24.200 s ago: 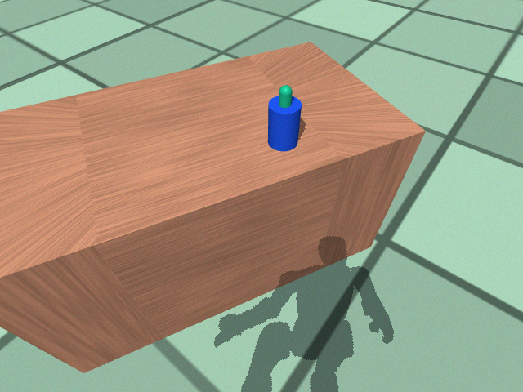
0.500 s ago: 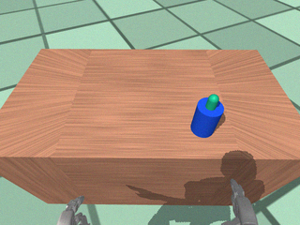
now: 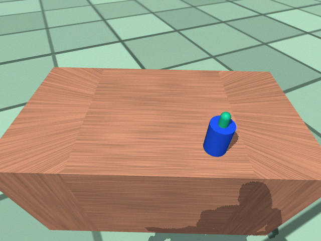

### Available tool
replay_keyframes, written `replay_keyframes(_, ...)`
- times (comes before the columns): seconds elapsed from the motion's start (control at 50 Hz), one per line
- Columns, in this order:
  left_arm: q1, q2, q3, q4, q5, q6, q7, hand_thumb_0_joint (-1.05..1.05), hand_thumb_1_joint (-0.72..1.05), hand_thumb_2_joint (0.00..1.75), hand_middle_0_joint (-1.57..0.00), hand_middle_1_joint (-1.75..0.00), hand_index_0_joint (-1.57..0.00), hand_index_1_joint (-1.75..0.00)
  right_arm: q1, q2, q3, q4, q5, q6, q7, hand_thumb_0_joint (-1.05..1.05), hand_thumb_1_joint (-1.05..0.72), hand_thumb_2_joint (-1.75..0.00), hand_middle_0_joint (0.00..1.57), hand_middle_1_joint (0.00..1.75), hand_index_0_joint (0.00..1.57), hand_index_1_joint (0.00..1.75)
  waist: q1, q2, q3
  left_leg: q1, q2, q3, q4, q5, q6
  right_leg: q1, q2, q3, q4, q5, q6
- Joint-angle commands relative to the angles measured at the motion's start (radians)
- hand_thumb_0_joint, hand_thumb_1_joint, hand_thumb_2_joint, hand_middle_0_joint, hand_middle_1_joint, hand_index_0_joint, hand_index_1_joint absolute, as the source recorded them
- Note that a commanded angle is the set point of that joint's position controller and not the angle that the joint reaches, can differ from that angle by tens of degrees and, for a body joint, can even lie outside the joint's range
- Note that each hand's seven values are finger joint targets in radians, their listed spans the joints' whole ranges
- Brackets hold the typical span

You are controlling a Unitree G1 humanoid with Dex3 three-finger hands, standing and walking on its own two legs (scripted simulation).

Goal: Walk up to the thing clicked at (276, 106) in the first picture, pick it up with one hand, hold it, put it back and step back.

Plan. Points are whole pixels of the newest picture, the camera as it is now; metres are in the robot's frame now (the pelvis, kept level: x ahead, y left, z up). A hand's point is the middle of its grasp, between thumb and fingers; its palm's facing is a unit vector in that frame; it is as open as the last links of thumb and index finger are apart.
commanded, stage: home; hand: right
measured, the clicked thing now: (220, 131) +0.48 -0.21 -0.04
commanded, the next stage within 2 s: stand in 1.56 s
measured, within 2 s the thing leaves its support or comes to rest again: neither
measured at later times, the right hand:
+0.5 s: hand out of the picture +0.02 -0.27 -0.15, palm faces -0.05 +0.93 -0.35, open 17.3 cm
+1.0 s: hand out of the picture +0.07 -0.26 -0.15, palm faces -0.04 +0.93 -0.36, open 17.2 cm
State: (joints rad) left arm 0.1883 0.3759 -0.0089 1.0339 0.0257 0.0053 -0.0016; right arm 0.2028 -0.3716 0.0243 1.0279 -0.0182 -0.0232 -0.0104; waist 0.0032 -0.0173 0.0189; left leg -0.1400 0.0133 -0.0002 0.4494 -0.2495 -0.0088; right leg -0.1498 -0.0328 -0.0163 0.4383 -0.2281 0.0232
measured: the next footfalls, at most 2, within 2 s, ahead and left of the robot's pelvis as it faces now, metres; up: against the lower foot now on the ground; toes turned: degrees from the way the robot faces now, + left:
none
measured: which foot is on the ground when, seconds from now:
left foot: down 0.00-1.00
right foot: down 0.00-1.00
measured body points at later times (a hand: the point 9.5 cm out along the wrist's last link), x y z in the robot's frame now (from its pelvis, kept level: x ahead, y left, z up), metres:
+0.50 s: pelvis -0.02 -0.01 +0.00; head -0.03 -0.01 +0.45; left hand +0.02 +0.29 -0.13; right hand +0.02 -0.31 -0.13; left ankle +0.00 +0.12 -0.74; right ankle +0.01 -0.13 -0.74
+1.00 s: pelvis +0.00 -0.01 +0.01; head +0.00 -0.01 +0.46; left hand +0.07 +0.29 -0.13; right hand +0.07 -0.31 -0.12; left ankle +0.00 +0.12 -0.74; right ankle +0.01 -0.14 -0.74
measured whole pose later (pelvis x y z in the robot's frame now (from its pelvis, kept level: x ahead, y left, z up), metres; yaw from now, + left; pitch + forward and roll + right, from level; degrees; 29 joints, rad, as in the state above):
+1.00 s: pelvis +0.00 -0.01 +0.01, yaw +0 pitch -3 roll +0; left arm 0.11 0.34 -0.01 1.13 0.01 -0.01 0.00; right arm 0.13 -0.36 0.03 1.12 -0.01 -0.02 0.00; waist 0.00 0.00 0.04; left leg -0.10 0.02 -0.01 0.34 -0.18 -0.02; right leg -0.11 -0.02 -0.03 0.33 -0.17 0.01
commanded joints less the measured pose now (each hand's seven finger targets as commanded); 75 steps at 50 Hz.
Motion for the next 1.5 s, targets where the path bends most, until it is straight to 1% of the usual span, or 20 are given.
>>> replay_keyframes(0.0,-0.065,0.181,0.033,-0.034,-0.006,-0.024,0.005,0.0,0.9,0.9,-0.2,-0.3,-0.2,-0.3,-0.072,-0.207,-0.044,-0.022,0.0,-0.019,-0.009,0.0,0.55,-0.06,0.05,0.05,0.05,0.05,-0.001,0.031,0.004,-0.039,0.097,-0.091,-0.141,0.131,0.029,0.02,-0.073,0.086,-0.116,0.081,-0.043)
replay_keyframes(0.02,-0.062,0.189,0.033,-0.027,-0.004,-0.025,0.006,0.0,0.9,0.9,-0.2,-0.3,-0.2,-0.3,-0.076,-0.207,-0.044,-0.014,0.0,-0.019,-0.008,0.0,0.53,-0.07,0.06,0.06,0.05,0.06,0.001,0.023,-0.008,-0.021,0.098,-0.094,-0.14,0.133,0.029,0.024,-0.076,0.086,-0.121,0.084,-0.044)
replay_keyframes(0.06,-0.063,0.189,0.032,-0.011,-0.005,-0.024,0.005,0.0,0.9,0.9,-0.2,-0.3,-0.2,-0.3,-0.073,-0.212,-0.043,0.003,0.0,-0.015,-0.006,0.0,0.56,-0.05,0.05,0.05,0.05,0.05,-0.002,0.028,0.012,-0.036,0.099,-0.098,-0.164,0.048,0.031,0.011,-0.073,0.089,-0.139,0.027,-0.04)
replay_keyframes(0.16,-0.062,0.2,0.032,0.016,-0.003,-0.028,0.005,0.0,0.9,0.9,-0.2,-0.29,-0.2,-0.3,-0.069,-0.208,-0.042,0.03,0.0,-0.009,-0.001,0.0,0.54,-0.06,0.05,0.06,0.05,0.06,-0.005,0.011,0.024,-0.03,0.095,-0.097,-0.174,0.013,0.033,-0.009,-0.079,0.102,-0.17,-0.023,-0.041)
replay_keyframes(0.2,-0.059,0.197,0.034,0.023,-0.003,-0.025,0.005,0.0,0.9,0.9,-0.2,-0.29,-0.2,-0.3,-0.069,-0.209,-0.043,0.035,-0.001,-0.005,0.0,0.0,0.54,-0.06,0.05,0.05,0.05,0.05,-0.002,0.02,0.064,-0.073,0.092,-0.105,-0.189,-0.067,0.032,-0.03,-0.069,0.097,-0.177,-0.085,-0.037)
replay_keyframes(0.28,-0.047,0.198,0.036,0.031,-0.004,-0.023,0.002,0.0,0.9,0.9,-0.2,-0.29,-0.2,-0.3,-0.066,-0.208,-0.046,0.036,0.0,-0.004,0.002,0.0,0.51,-0.08,0.06,0.06,0.06,0.06,0.001,0.026,0.056,-0.087,0.093,-0.114,-0.2,-0.128,0.036,-0.042,-0.07,0.108,-0.182,-0.127,-0.042)
replay_keyframes(0.36,-0.055,0.194,0.038,0.034,-0.006,-0.03,0.004,0.0,0.9,0.9,-0.2,-0.29,-0.2,-0.3,-0.061,-0.201,-0.048,0.038,0.001,-0.008,0.002,0.0,0.53,-0.07,0.06,0.06,0.06,0.06,-0.003,0.005,0.018,-0.049,0.095,-0.104,-0.175,-0.029,0.037,-0.025,-0.082,0.119,-0.182,-0.069,-0.044)
replay_keyframes(0.4,-0.057,0.199,0.039,0.038,-0.004,-0.03,0.006,0.0,0.9,0.9,-0.2,-0.29,-0.2,-0.3,-0.056,-0.196,-0.047,0.04,0.001,-0.005,0.005,0.0,0.53,-0.07,0.06,0.06,0.06,0.06,-0.007,-0.007,0.048,-0.062,0.087,-0.1,-0.168,-0.044,0.036,-0.046,-0.083,0.123,-0.199,-0.117,-0.041)
replay_keyframes(0.46,-0.063,0.191,0.04,0.036,-0.011,-0.031,0.006,0.0,0.9,0.9,-0.2,-0.3,-0.2,-0.3,-0.064,-0.203,-0.05,0.038,0.001,-0.007,0.003,0.0,0.52,-0.07,0.06,0.06,0.06,0.06,-0.004,0.024,0.0,-0.043,0.102,-0.105,-0.167,0.017,0.039,0.001,-0.087,0.116,-0.172,-0.015,-0.044)
replay_keyframes(0.52,-0.051,0.189,0.038,0.046,-0.01,-0.029,0.005,0.0,0.9,0.9,-0.2,-0.3,-0.2,-0.3,-0.063,-0.201,-0.047,0.042,0.005,-0.005,0.003,0.0,0.52,-0.07,0.06,0.06,0.06,0.06,0.001,0.012,0.033,-0.055,0.097,-0.105,-0.176,-0.026,0.037,-0.024,-0.078,0.109,-0.182,-0.068,-0.04)
replay_keyframes(0.6,-0.063,0.195,0.04,0.044,-0.011,-0.03,0.006,0.0,0.9,0.9,-0.2,-0.29,-0.2,-0.3,-0.058,-0.196,-0.048,0.044,0.006,-0.004,0.002,0.0,0.52,-0.07,0.06,0.06,0.06,0.06,-0.006,-0.001,0.01,-0.02,0.101,-0.098,-0.16,0.045,0.035,-0.016,-0.086,0.116,-0.184,-0.028,-0.044)
replay_keyframes(0.66,-0.066,0.191,0.041,0.046,-0.013,-0.026,0.006,0.0,0.9,0.9,-0.2,-0.3,-0.2,-0.3,-0.063,-0.201,-0.047,0.045,0.004,-0.003,0.001,0.0,0.51,-0.08,0.06,0.06,0.06,0.06,-0.001,0.018,0.029,-0.054,0.098,-0.099,-0.179,0.008,0.033,-0.005,-0.082,0.109,-0.177,-0.03,-0.043)
replay_keyframes(0.7,-0.068,0.185,0.039,0.047,-0.014,-0.031,0.007,0.0,0.9,0.9,-0.2,-0.3,-0.2,-0.3,-0.076,-0.201,-0.046,0.039,0.006,-0.006,0.001,0.0,0.51,-0.08,0.06,0.06,0.06,0.06,0.002,0.018,-0.017,-0.025,0.111,-0.101,-0.167,0.105,0.037,0.037,-0.089,0.102,-0.16,0.068,-0.042)
replay_keyframes(0.8,-0.084,0.183,0.039,0.048,-0.014,-0.029,0.008,0.0,0.9,0.9,-0.2,-0.3,-0.2,-0.3,-0.082,-0.203,-0.046,0.044,0.007,-0.007,-0.003,0.0,0.52,-0.07,0.06,0.06,0.06,0.06,-0.002,0.018,-0.016,-0.001,0.113,-0.098,-0.165,0.169,0.03,0.038,-0.087,0.091,-0.158,0.121,-0.039)
replay_keyframes(0.88,-0.088,0.18,0.04,0.047,-0.016,-0.03,0.007,0.0,0.9,0.9,-0.2,-0.3,-0.2,-0.3,-0.083,-0.206,-0.046,0.045,0.007,-0.011,-0.006,0.0,0.51,-0.08,0.06,0.06,0.06,0.06,-0.001,0.029,-0.049,0.015,0.118,-0.089,-0.157,0.249,0.026,0.08,-0.095,0.089,-0.142,0.221,-0.036)
replay_keyframes(1.18,-0.115,0.186,0.046,0.045,-0.013,-0.03,0.01,0.0,0.9,0.9,-0.2,-0.3,-0.2,-0.3,-0.11,-0.199,-0.051,0.044,0.007,-0.007,-0.006,0.0,0.51,-0.08,0.06,0.06,0.06,0.06,-0.003,0.009,-0.034,0.036,0.12,-0.089,-0.174,0.23,0.022,0.072,-0.097,0.076,-0.16,0.196,-0.032)
replay_keyframes(1.24,-0.114,0.179,0.045,0.05,-0.013,-0.029,0.01,0.0,0.9,0.9,-0.2,-0.3,-0.2,-0.3,-0.109,-0.198,-0.051,0.046,0.006,-0.005,-0.005,0.0,0.5,-0.08,0.06,0.06,0.06,0.06,-0.003,0.016,0.001,0.011,0.114,-0.092,-0.189,0.162,0.02,0.048,-0.092,0.077,-0.179,0.125,-0.031)
replay_keyframes(1.4,-0.11,0.187,0.046,0.043,-0.014,-0.033,0.009,0.0,0.9,0.9,-0.2,-0.3,-0.2,-0.3,-0.11,-0.194,-0.052,0.045,0.006,-0.006,-0.003,0.0,0.51,-0.08,0.06,0.06,0.06,0.06,-0.003,0.021,-0.023,0.022,0.115,-0.089,-0.184,0.165,0.023,0.059,-0.098,0.084,-0.178,0.136,-0.038)
replay_keyframes(1.46,-0.105,0.187,0.047,0.049,-0.013,-0.029,0.008,0.0,0.9,0.9,-0.2,-0.3,-0.2,-0.3,-0.105,-0.193,-0.051,0.047,0.005,-0.002,-0.002,0.0,0.5,-0.09,0.06,0.06,0.06,0.06,-0.003,0.014,0.001,0.007,0.111,-0.093,-0.196,0.101,0.024,0.039,-0.093,0.08,-0.186,0.07,-0.039)
replay_keyframes(1.48,-0.103,0.19,0.047,0.047,-0.012,-0.03,0.008,0.0,0.9,0.9,-0.2,-0.29,-0.2,-0.3,-0.109,-0.2,-0.054,0.046,0.006,-0.003,-0.002,0.0,0.49,-0.09,0.06,0.06,0.06,0.06,-0.002,0.018,-0.014,0.019,0.115,-0.095,-0.191,0.117,0.026,0.049,-0.096,0.084,-0.186,0.09,-0.04)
